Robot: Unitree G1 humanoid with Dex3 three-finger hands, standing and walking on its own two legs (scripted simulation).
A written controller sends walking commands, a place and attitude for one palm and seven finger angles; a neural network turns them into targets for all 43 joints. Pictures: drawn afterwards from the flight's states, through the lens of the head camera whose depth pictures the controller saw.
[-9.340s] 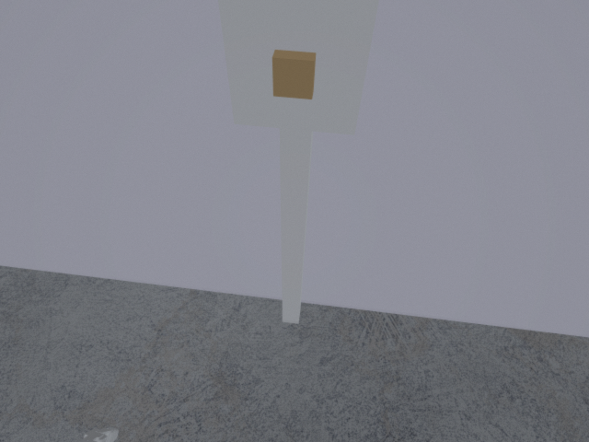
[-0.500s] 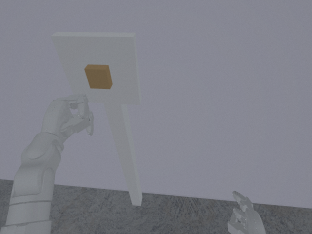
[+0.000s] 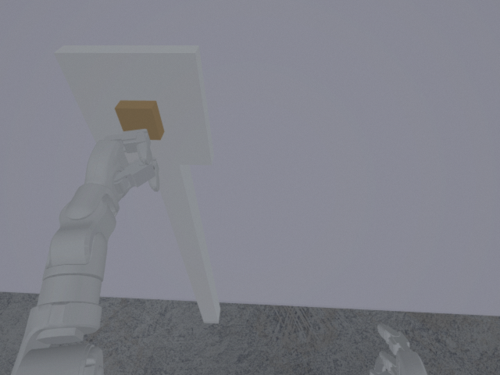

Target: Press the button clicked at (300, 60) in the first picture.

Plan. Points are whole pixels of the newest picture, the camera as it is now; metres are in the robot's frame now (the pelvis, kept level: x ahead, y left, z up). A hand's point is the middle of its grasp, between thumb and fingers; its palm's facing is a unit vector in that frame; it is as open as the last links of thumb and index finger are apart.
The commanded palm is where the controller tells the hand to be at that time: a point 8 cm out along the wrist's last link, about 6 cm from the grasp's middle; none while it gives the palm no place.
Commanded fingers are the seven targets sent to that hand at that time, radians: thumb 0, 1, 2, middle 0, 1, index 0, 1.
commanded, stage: aim a knuckle at the button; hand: left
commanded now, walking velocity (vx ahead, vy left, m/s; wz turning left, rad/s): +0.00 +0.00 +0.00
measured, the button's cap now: (141, 119) +0.46 +0.21 +0.21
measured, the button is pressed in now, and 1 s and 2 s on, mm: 0 0 13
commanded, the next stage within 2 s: press the button with the knuckle in 0.70 s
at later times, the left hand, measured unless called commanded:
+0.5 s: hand (145, 174) +0.36 +0.18 +0.17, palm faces -0.01 -1.00 -0.01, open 3.1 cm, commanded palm +0.34 +0.23 +0.18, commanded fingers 0.00 0.90 0.90 -1.30 -1.50 -1.30 -1.50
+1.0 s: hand (153, 166) +0.37 +0.17 +0.18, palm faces +0.00 -1.00 -0.01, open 3.1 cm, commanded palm +0.35 +0.22 +0.18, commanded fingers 0.00 0.90 0.90 -1.30 -1.50 -1.30 -1.50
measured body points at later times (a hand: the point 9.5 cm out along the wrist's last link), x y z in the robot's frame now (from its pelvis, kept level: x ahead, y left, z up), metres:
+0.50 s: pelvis +0.01 +0.01 +0.00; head -0.01 -0.01 +0.45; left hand +0.36 +0.24 +0.17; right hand +0.18 -0.23 -0.08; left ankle +0.01 +0.14 -0.74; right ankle -0.02 -0.12 -0.74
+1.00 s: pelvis +0.00 +0.00 +0.00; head -0.02 -0.01 +0.45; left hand +0.36 +0.22 +0.18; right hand +0.16 -0.23 -0.09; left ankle +0.01 +0.14 -0.74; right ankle -0.02 -0.12 -0.74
